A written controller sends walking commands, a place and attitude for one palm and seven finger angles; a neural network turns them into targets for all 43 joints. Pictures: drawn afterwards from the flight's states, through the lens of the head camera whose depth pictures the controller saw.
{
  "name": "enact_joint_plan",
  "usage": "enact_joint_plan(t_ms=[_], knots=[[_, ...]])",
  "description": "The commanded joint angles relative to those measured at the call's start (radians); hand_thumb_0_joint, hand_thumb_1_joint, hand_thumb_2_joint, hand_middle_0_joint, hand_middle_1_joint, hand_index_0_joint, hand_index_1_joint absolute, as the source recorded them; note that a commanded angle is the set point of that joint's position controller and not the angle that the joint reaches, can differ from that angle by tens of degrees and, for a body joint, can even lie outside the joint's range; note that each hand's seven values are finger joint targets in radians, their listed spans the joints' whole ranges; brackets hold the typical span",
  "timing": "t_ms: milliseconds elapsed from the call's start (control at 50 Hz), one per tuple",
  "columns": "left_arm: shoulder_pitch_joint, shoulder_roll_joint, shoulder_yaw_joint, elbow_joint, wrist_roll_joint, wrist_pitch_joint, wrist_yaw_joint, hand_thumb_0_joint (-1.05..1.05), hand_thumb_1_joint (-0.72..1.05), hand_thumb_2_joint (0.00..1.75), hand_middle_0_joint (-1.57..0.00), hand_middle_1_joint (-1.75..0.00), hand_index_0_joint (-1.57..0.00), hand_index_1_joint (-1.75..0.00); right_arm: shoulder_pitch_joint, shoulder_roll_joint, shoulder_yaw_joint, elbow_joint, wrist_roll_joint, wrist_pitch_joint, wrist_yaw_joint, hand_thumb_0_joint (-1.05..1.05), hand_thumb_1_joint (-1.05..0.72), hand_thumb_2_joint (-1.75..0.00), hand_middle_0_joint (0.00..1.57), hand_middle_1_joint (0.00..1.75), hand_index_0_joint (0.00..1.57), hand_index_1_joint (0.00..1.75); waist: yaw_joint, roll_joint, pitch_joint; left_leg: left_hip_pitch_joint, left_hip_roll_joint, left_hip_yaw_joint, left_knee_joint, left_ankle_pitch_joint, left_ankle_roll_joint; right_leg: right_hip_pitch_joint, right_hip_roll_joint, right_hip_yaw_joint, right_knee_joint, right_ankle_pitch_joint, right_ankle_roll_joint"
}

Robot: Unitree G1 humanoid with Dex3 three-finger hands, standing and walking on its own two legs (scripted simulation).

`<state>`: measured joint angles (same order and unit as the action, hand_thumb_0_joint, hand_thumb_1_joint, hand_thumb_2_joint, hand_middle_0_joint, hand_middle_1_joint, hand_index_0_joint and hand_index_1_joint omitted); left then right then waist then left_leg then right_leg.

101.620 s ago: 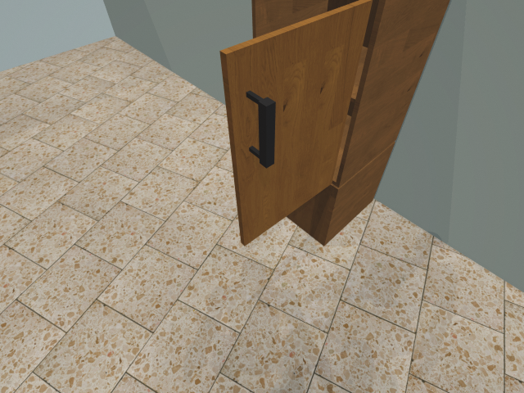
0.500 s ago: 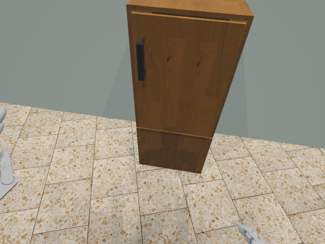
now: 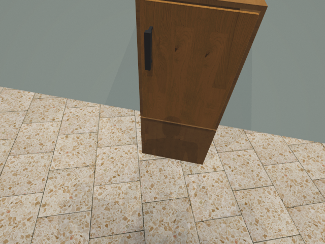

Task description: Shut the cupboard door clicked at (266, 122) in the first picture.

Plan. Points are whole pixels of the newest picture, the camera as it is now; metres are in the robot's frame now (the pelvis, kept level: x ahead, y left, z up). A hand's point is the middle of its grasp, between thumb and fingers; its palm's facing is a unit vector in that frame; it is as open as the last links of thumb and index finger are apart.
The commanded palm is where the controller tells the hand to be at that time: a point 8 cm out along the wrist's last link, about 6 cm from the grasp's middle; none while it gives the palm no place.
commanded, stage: let the arm hang, fingers relaxed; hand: left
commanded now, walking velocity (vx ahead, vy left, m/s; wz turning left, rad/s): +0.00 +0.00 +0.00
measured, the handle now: (149, 48) +0.78 +0.10 +0.09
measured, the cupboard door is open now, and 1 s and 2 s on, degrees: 0 0 0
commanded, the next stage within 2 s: look to check the result in 0.60 s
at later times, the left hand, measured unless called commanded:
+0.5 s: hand out of the picture -0.05 +0.17 -0.18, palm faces +0.01 -0.99 -0.14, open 7.4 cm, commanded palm none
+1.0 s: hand out of the picture -0.06 +0.17 -0.17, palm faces +0.01 -0.99 -0.17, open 7.4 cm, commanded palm none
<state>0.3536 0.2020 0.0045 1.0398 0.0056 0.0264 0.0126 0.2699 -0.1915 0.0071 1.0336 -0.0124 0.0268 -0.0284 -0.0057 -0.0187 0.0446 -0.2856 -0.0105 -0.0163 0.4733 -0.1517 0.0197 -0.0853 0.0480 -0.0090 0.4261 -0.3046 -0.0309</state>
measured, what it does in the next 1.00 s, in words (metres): stands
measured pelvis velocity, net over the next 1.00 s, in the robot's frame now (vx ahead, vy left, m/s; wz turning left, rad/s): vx -0.01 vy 0.01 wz -0.03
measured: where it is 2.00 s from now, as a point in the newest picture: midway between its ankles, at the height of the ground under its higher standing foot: outside the picture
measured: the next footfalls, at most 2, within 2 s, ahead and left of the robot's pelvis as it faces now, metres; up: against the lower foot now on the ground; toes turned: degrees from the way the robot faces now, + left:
none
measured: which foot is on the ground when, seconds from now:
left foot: down 0.00-1.00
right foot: down 0.00-1.00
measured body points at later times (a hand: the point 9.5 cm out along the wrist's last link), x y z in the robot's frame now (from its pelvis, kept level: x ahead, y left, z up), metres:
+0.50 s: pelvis -0.01 +0.01 +0.00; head -0.02 +0.02 +0.45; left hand -0.04 +0.22 -0.16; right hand -0.04 -0.20 -0.16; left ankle +0.07 +0.10 -0.74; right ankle -0.04 -0.10 -0.74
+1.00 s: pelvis -0.01 +0.01 +0.00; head -0.01 +0.02 +0.45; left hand -0.06 +0.23 -0.16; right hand -0.03 -0.20 -0.16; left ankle +0.07 +0.10 -0.74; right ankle -0.04 -0.10 -0.74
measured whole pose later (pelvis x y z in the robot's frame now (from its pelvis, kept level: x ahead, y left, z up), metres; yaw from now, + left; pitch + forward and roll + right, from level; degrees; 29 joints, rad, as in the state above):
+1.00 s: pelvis -0.01 +0.01 +0.00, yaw -1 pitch -3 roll +0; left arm 0.38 0.13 0.00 1.17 0.01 -0.01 0.03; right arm 0.30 -0.13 -0.01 1.13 0.00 0.01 -0.03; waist -0.01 0.00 0.03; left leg -0.25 -0.03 0.02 0.39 -0.10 0.04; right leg -0.09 0.02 0.02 0.41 -0.28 -0.01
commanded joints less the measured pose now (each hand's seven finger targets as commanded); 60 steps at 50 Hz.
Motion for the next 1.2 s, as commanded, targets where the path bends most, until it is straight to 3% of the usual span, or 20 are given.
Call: enact_joint_plan(t_ms=[0,40,180,260,400,600,840,1180], knots=[[0.027,0.079,0.014,0.020,0.002,-0.028,0.011,0.00,0.90,0.90,-0.20,-0.30,-0.20,-0.30,0.016,-0.110,-0.021,-0.020,0.001,-0.025,-0.014,0.00,-0.90,-0.90,0.20,0.30,0.20,0.30,-0.005,0.026,0.003,0.109,0.103,-0.116,-0.119,0.022,0.021,-0.104,-0.122,0.106,-0.140,0.061,-0.022],[0.035,0.066,0.010,0.048,0.001,-0.028,0.014,0.00,0.90,0.90,-0.20,-0.30,-0.20,-0.30,0.030,-0.107,-0.022,0.003,0.001,-0.024,-0.015,0.00,-0.90,-0.90,0.20,0.30,0.20,0.30,-0.009,-0.007,0.015,0.130,0.102,-0.110,-0.128,0.009,0.019,-0.124,-0.122,0.105,-0.148,0.043,-0.021],[0.073,0.046,0.007,0.099,0.002,-0.024,0.020,0.00,0.90,0.90,-0.20,-0.30,-0.20,-0.30,0.061,-0.078,-0.020,0.055,0.001,-0.018,-0.015,0.00,-0.90,-0.90,0.20,0.30,0.20,0.30,-0.003,-0.012,0.061,0.105,0.096,-0.100,-0.167,-0.072,0.019,-0.147,-0.118,0.102,-0.145,-0.010,-0.017],[0.092,0.040,0.008,0.109,0.005,-0.022,0.023,0.00,0.90,0.90,-0.20,-0.30,-0.20,-0.30,0.076,-0.067,-0.022,0.068,0.002,-0.014,-0.015,0.00,-0.90,-0.90,0.20,0.30,0.20,0.30,0.002,-0.001,0.097,0.082,0.094,-0.107,-0.184,-0.120,0.021,-0.168,-0.112,0.102,-0.140,-0.037,-0.016],[0.107,0.017,0.010,0.115,0.008,-0.023,0.025,0.00,0.90,0.90,-0.20,-0.30,-0.20,-0.30,0.095,-0.039,-0.026,0.076,-0.001,-0.015,-0.016,0.00,-0.90,-0.90,0.20,0.30,0.20,0.30,0.001,0.031,0.096,0.055,0.093,-0.118,-0.207,-0.175,0.022,-0.174,-0.108,0.104,-0.124,-0.045,-0.013],[0.116,0.002,0.011,0.117,0.009,-0.027,0.027,0.00,0.90,0.90,-0.20,-0.30,-0.20,-0.30,0.107,-0.031,-0.030,0.075,0.000,-0.018,-0.017,0.00,-0.90,-0.90,0.20,0.30,0.20,0.30,-0.003,0.050,0.091,0.066,0.090,-0.115,-0.199,-0.159,0.020,-0.187,-0.108,0.104,-0.125,-0.035,-0.013],[0.119,0.006,0.006,0.124,0.008,-0.035,0.029,0.00,0.90,0.90,-0.20,-0.30,-0.20,-0.30,0.099,-0.037,-0.031,0.072,0.003,-0.018,-0.016,0.00,-0.90,-0.90,0.20,0.30,0.20,0.30,-0.007,0.008,0.083,0.109,0.090,-0.099,-0.172,-0.087,0.020,-0.200,-0.115,0.113,-0.142,-0.020,-0.014],[0.097,0.019,0.006,0.122,0.006,-0.037,0.031,0.00,0.90,0.90,-0.20,-0.30,-0.20,-0.30,0.075,-0.043,-0.027,0.078,0.004,-0.024,-0.015,0.00,-0.90,-0.90,0.20,0.30,0.20,0.30,-0.005,0.014,0.075,0.133,0.094,-0.089,-0.166,-0.023,0.020,-0.170,-0.121,0.111,-0.146,0.030,-0.011]])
